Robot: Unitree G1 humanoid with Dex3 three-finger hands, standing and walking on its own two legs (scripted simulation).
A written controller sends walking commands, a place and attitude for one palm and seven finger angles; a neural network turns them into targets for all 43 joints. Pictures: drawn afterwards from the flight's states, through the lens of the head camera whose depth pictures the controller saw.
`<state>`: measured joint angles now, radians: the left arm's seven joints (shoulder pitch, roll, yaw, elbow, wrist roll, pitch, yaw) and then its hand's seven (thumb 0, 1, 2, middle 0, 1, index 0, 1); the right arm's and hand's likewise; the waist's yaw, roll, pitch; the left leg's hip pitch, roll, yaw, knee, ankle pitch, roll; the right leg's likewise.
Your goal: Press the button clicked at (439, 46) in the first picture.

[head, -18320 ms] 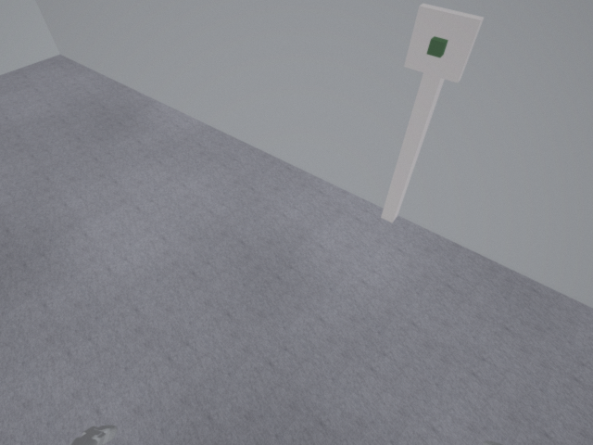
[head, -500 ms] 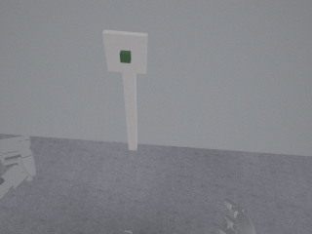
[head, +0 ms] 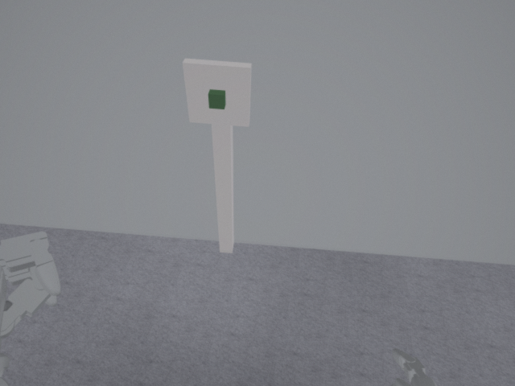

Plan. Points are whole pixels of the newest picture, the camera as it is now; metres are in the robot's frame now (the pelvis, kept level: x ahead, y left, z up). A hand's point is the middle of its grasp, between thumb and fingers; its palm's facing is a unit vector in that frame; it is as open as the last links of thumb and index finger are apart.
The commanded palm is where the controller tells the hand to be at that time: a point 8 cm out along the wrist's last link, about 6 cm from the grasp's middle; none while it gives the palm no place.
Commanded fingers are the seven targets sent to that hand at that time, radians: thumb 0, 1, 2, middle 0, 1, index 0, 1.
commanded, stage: let the arm hang, fingers relaxed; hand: left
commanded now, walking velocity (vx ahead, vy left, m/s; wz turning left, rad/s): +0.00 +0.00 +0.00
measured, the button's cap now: (217, 98) +0.82 +0.15 +0.05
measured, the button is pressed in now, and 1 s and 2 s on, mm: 0 0 0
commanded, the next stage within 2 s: stand and wait in 1.20 s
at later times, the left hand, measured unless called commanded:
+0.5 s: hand out of the picture -0.03 +0.21 -0.17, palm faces +0.04 -0.98 -0.22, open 3.9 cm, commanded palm none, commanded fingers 0.00 0.90 0.90 -0.53 -0.66 -0.53 -0.66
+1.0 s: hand out of the picture +0.00 +0.18 -0.16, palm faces +0.04 -0.98 -0.20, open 7.3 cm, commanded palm none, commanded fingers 0.00 0.90 0.90 -0.20 -0.30 -0.20 -0.30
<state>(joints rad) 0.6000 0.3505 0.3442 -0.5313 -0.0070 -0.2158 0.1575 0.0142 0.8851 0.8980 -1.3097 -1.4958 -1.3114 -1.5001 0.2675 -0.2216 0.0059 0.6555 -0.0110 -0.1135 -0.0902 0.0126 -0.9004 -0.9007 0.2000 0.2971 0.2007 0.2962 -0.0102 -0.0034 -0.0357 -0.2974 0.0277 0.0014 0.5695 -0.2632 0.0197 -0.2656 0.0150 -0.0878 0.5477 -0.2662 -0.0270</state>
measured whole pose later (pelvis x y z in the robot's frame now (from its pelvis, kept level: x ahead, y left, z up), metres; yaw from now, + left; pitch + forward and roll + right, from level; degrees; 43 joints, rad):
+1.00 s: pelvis -0.01 +0.00 +0.01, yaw +0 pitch -2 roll +0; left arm 0.27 0.15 0.02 1.13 0.02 0.00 0.03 0.00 0.91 0.90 -0.22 -0.32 -0.22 -0.32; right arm 0.31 -0.12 -0.01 1.10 -0.02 0.01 -0.02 0.00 -0.91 -0.90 0.20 0.30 0.20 0.30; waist 0.00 0.01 0.03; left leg -0.23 -0.01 0.01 0.44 -0.18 0.01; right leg -0.22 -0.02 -0.08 0.46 -0.21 -0.02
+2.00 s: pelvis +0.02 -0.01 +0.01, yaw +0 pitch -2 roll +0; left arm 0.23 0.16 0.02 1.16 0.01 -0.01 0.03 0.00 0.91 0.90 -0.20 -0.30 -0.20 -0.30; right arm 0.25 -0.14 0.00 1.14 -0.01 0.00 -0.04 0.00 -0.91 -0.90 0.20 0.30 0.20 0.30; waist 0.00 0.01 0.06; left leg -0.16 0.02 0.01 0.39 -0.20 -0.01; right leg -0.14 0.01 -0.07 0.39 -0.22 -0.04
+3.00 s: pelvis +0.03 -0.02 +0.02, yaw -1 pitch -2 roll +0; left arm 0.21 0.19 0.02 1.16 0.01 -0.02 0.02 0.01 0.91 0.90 -0.20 -0.30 -0.20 -0.30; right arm 0.23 -0.18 0.00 1.14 -0.01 0.00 -0.03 0.00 -0.91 -0.90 0.20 0.30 0.20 0.30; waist -0.01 0.02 0.06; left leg -0.13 0.04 0.02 0.35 -0.19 -0.03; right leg -0.11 0.03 -0.07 0.35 -0.21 -0.06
